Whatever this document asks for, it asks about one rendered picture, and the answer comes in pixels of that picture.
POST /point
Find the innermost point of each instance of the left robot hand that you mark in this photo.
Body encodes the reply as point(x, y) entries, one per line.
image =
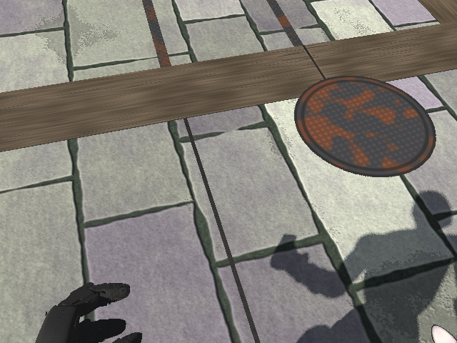
point(61, 324)

